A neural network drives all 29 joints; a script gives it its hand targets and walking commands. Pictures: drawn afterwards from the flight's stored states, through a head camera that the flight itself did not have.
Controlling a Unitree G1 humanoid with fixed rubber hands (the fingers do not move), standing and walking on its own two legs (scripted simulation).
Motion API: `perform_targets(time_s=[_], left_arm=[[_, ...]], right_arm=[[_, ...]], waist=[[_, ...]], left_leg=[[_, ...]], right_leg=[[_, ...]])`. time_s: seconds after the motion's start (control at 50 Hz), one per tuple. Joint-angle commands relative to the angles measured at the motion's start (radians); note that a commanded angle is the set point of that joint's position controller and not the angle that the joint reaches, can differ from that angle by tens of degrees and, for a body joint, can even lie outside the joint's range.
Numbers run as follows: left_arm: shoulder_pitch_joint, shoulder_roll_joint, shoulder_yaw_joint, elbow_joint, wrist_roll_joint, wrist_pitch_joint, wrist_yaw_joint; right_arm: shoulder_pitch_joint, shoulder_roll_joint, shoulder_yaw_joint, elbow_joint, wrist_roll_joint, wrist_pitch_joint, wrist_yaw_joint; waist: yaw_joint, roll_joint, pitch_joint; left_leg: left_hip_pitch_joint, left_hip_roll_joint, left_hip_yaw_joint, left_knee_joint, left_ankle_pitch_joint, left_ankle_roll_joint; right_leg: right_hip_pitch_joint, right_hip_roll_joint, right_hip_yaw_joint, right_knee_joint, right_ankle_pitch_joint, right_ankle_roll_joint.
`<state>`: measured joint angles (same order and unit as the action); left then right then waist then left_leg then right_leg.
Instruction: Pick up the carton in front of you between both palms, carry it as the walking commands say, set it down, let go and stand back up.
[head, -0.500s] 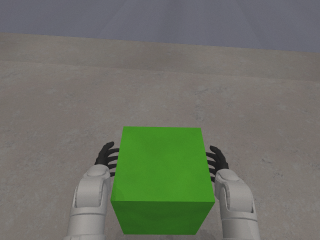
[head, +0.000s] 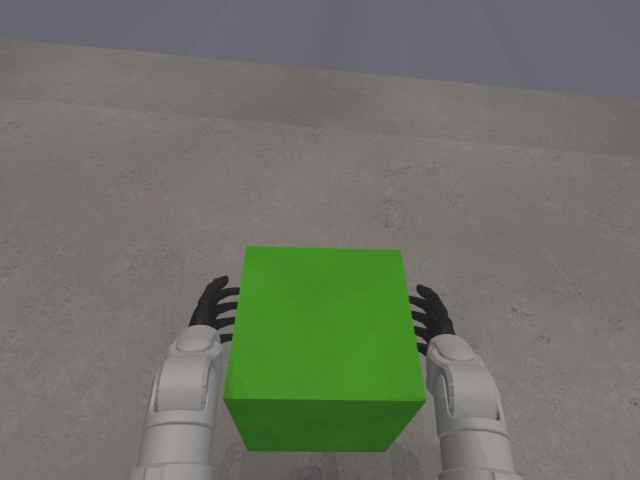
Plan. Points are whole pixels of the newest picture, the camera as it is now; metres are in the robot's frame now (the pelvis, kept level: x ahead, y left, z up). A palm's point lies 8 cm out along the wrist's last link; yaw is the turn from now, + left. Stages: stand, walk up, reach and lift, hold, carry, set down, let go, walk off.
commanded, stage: hold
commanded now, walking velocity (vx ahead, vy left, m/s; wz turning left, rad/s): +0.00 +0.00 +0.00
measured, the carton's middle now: (320, 356) +0.29 +0.00 -0.05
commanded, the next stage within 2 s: set down in 0.46 s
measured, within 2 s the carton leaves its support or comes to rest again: neither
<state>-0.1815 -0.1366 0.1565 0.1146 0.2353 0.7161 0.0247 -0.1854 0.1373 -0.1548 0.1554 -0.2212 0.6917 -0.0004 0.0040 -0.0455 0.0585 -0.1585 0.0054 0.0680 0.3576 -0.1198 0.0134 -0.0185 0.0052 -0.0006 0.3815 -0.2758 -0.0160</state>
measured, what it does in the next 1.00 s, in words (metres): shifts its weight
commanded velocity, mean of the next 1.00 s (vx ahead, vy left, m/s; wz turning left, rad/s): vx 0.00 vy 0.00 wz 0.00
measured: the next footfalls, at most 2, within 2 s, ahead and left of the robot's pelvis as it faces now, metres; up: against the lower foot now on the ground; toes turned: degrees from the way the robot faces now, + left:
none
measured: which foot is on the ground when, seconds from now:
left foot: down 0.00-1.00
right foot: down 0.00-1.00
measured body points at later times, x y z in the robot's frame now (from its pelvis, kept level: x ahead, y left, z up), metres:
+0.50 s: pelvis -0.03 +0.01 +0.00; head -0.06 +0.03 +0.44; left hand +0.27 +0.15 +0.03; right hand +0.26 -0.15 +0.03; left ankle +0.05 +0.11 -0.74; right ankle -0.04 -0.11 -0.74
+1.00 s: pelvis -0.05 +0.02 -0.04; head +0.10 +0.03 +0.38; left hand +0.33 +0.16 -0.10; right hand +0.34 -0.14 -0.09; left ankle +0.05 +0.11 -0.74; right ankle -0.04 -0.11 -0.74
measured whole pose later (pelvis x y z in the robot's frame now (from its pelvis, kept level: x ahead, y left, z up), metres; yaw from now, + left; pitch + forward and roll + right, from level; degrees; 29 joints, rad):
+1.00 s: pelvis -0.05 +0.02 -0.04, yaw -2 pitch +11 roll -1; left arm -0.57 -0.21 0.49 0.52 0.37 0.28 0.02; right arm -0.62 0.12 -0.49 0.65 -0.40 0.23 0.08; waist 0.01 -0.03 0.12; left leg -0.74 -0.02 0.04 0.74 -0.19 0.04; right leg -0.63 0.02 0.04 0.81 -0.38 0.00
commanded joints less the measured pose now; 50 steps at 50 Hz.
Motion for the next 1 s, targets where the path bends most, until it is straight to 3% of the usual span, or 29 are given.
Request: perform_targets(time_s=[0.0,0.2,0.34,0.48,0.58,0.68,0.76,0.82,0.88,0.98], left_arm=[[-0.397,-0.805,-0.525,-0.074,-0.207,-0.039,-0.181],[-0.44,-0.814,-0.475,0.003,-0.183,-0.025,-0.196],[-0.495,-0.849,-0.49,0.018,-0.193,-0.027,-0.218],[-0.537,-0.895,-0.488,0.054,-0.194,-0.024,-0.226],[-0.643,-0.933,-0.377,0.194,-0.157,-0.048,-0.221],[-0.779,-0.907,-0.158,0.4,-0.054,-0.11,-0.204],[-0.78,-0.783,0.021,0.483,0.045,-0.186,-0.164],[-0.755,-0.697,0.077,0.501,0.081,-0.269,-0.141],[-0.745,-0.693,0.048,0.489,0.08,-0.37,-0.127],[-0.807,-0.753,-0.113,0.465,0.019,-0.536,-0.114]], right_arm=[[-0.418,0.798,0.468,-0.074,0.192,-0.047,0.167],[-0.486,0.812,0.429,0.013,0.17,-0.05,0.175],[-0.526,0.856,0.431,0.041,0.169,-0.063,0.184],[-0.584,0.886,0.424,0.064,0.173,-0.069,0.203],[-0.712,0.857,0.323,0.196,0.116,-0.11,0.239],[-0.86,0.791,0.101,0.409,-0.013,-0.193,0.254],[-0.851,0.665,-0.076,0.512,-0.131,-0.258,0.227],[-0.819,0.575,-0.124,0.542,-0.167,-0.326,0.215],[-0.805,0.56,-0.09,0.539,-0.149,-0.416,0.221],[-0.864,0.634,0.061,0.535,-0.047,-0.563,0.223]], waist=[[-0.002,0.058,-0.29],[0.001,0.004,-0.17],[-0.005,-0.006,-0.169],[-0.001,0.031,-0.177],[0.008,0.049,-0.157],[0.01,0.063,-0.131],[0.011,0.054,-0.113],[0.012,0.052,-0.16],[0.006,0.055,-0.271],[-0.004,0.042,-0.536]], left_leg=[[0.403,-0.073,-0.159,0.045,0.344,-0.005],[0.436,-0.078,-0.141,0.052,0.103,0.0],[0.452,-0.079,-0.141,0.066,0.031,0.0],[0.454,-0.07,-0.155,0.052,-0.035,-0.006],[0.415,-0.051,-0.177,0.044,-0.169,-0.016],[0.327,-0.035,-0.209,0.06,-0.267,-0.023],[0.195,-0.038,-0.208,0.124,-0.218,-0.018],[0.102,-0.049,-0.193,0.2,-0.109,-0.023],[0.041,-0.058,-0.189,0.283,0.039,-0.025],[-0.032,-0.074,-0.189,0.457,0.246,-0.026]], right_leg=[[-0.198,0.06,0.128,-0.075,0.317,-0.012],[-0.364,0.018,0.141,-0.126,0.04,-0.047],[-0.408,0.005,0.145,-0.138,-0.053,-0.069],[-0.423,0.017,0.135,-0.117,-0.088,-0.066],[-0.448,0.034,0.118,-0.063,-0.163,-0.068],[-0.492,0.053,0.11,0.032,-0.185,-0.074],[-0.582,0.072,0.108,0.115,-0.149,-0.072],[-0.664,0.079,0.099,0.172,-0.093,-0.064],[-0.744,0.092,0.086,0.244,-0.021,-0.05],[-0.91,0.125,0.064,0.387,0.031,-0.026]])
